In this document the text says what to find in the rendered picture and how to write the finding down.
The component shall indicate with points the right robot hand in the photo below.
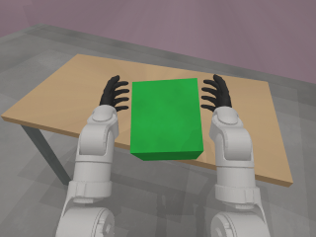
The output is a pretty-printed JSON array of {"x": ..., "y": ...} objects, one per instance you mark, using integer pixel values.
[{"x": 222, "y": 98}]

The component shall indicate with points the robot left forearm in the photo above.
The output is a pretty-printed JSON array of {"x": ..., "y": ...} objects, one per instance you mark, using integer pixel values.
[{"x": 94, "y": 157}]

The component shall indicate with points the table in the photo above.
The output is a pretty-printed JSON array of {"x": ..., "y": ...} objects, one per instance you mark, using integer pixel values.
[{"x": 64, "y": 101}]

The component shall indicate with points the carton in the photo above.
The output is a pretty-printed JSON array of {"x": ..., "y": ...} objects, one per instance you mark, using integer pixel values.
[{"x": 165, "y": 120}]

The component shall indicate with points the left robot upper arm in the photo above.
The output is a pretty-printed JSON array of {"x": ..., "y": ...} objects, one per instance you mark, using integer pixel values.
[{"x": 87, "y": 221}]

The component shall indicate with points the robot right forearm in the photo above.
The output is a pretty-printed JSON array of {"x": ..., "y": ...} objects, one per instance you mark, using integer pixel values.
[{"x": 234, "y": 159}]

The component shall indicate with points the right robot upper arm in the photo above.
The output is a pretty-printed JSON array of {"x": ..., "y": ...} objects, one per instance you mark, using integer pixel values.
[{"x": 238, "y": 224}]

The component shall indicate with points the left robot hand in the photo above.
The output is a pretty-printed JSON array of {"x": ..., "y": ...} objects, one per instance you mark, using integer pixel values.
[{"x": 110, "y": 93}]

